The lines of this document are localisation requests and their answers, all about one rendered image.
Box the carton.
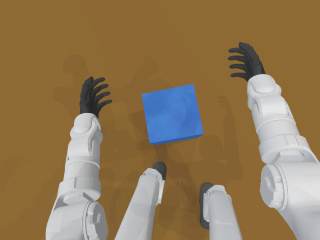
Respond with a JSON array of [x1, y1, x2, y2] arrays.
[[141, 84, 204, 145]]

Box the robot left upper arm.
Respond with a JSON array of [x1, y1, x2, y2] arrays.
[[46, 200, 108, 240]]

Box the robot left hand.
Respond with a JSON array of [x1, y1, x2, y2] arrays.
[[79, 76, 112, 118]]

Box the robot right upper arm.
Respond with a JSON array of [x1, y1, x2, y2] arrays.
[[260, 161, 320, 240]]

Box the robot right shin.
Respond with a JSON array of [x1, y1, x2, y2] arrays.
[[204, 185, 233, 222]]

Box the robot right foot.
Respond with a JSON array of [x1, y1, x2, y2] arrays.
[[199, 182, 214, 230]]

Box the robot left forearm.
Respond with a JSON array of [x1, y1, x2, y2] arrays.
[[45, 113, 103, 240]]

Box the robot right forearm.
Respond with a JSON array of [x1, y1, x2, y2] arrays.
[[247, 74, 320, 165]]

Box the robot right hand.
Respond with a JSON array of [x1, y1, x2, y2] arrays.
[[228, 42, 266, 82]]

